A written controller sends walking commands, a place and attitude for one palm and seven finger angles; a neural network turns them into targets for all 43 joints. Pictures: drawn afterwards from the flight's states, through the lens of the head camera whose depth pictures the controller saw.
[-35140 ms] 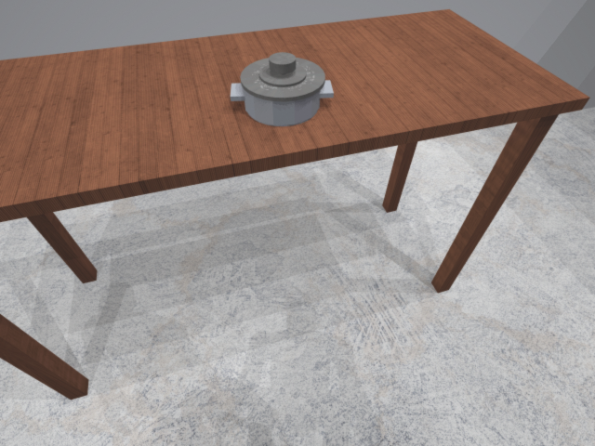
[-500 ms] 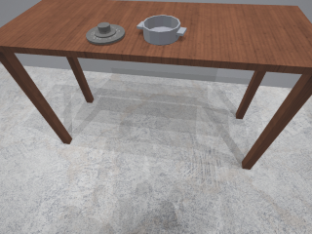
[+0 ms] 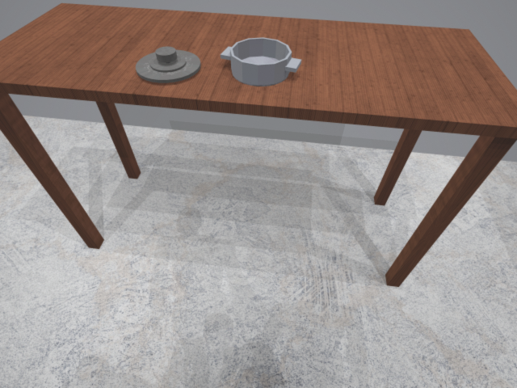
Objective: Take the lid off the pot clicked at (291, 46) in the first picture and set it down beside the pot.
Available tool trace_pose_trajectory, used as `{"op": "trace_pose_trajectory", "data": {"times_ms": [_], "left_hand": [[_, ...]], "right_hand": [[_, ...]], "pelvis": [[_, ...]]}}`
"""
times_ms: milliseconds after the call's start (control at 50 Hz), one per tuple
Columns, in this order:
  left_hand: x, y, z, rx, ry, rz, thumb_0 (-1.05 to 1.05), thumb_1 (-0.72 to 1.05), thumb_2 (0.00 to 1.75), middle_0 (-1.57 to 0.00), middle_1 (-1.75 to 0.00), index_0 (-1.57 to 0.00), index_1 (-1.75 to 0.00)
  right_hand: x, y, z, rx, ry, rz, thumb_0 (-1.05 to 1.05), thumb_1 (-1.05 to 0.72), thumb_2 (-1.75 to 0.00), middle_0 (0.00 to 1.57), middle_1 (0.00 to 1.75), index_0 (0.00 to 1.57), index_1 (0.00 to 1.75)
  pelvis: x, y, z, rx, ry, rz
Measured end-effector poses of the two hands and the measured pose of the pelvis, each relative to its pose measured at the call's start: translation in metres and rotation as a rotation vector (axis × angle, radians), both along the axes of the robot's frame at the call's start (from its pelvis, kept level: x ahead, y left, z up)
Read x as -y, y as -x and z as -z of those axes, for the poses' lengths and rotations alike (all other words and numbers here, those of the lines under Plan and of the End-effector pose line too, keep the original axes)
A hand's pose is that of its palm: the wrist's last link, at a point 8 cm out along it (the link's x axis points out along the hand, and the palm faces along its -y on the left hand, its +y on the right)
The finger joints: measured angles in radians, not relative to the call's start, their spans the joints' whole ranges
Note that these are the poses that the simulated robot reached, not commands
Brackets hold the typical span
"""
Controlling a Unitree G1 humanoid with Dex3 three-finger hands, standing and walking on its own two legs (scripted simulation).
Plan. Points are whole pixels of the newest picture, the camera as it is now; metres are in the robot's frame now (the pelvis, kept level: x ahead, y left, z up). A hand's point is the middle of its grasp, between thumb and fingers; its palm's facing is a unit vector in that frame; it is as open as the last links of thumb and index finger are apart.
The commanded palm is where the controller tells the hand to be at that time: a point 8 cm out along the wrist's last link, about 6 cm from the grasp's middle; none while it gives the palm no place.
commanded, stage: let the arm hang, fingers relaxed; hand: left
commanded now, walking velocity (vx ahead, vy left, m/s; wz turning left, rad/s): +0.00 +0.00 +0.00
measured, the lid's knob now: (166, 54) +0.85 +0.26 +0.11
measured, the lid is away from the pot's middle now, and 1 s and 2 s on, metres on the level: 0.24 0.24 0.24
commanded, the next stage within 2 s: look to check the result in 0.02 s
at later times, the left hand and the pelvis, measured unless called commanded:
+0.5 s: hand out of the picture +0.00 +0.17 -0.18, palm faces +0.02 -0.98 -0.20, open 7.4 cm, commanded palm none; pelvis -0.01 +0.00 +0.00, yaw +0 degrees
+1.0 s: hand out of the picture +0.00 +0.17 -0.17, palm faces +0.02 -0.98 -0.21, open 7.4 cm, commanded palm none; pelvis -0.01 -0.01 +0.00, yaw +0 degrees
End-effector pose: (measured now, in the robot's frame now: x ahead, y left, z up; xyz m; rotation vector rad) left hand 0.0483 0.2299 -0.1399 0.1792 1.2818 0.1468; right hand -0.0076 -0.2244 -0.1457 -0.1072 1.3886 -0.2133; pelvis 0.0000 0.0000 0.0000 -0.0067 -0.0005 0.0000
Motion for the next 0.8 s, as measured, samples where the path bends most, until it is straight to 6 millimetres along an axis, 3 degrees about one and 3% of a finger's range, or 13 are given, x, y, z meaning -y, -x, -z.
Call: {"op": "trace_pose_trajectory", "data": {"times_ms": [160,320,560,800], "left_hand": [[-0.006,0.030,0.000,-0.079,-0.013,-0.022,0.00,0.91,0.90,-0.20,-0.30,-0.20,-0.30],[0.000,0.049,0.002,-0.117,0.001,-0.033,0.00,0.91,0.90,-0.20,-0.30,-0.20,-0.29],[0.009,0.058,0.004,-0.126,0.016,-0.038,0.01,0.92,0.90,-0.20,-0.30,-0.20,-0.30],[0.010,0.055,0.003,-0.111,0.008,-0.035,0.01,0.91,0.90,-0.20,-0.30,-0.20,-0.30]], "right_hand": [[-0.009,0.020,0.002,-0.054,-0.020,0.013,0.00,-0.91,-0.90,0.19,0.30,0.19,0.30],[-0.014,0.024,0.003,-0.057,-0.033,0.014,0.00,-0.90,-0.90,0.20,0.30,0.19,0.30],[-0.014,0.020,0.003,-0.037,-0.034,0.009,0.00,-0.91,-0.90,0.19,0.30,0.19,0.30],[-0.006,0.020,0.003,-0.033,-0.027,0.013,0.00,-0.91,-0.90,0.19,0.30,0.19,0.30]], "pelvis": [[-0.003,0.002,-0.001,0.004,0.000,0.002],[-0.003,0.005,-0.001,0.006,-0.001,0.004],[0.000,0.009,-0.001,0.003,0.000,0.003],[0.003,0.009,-0.001,0.002,-0.001,0.004]]}}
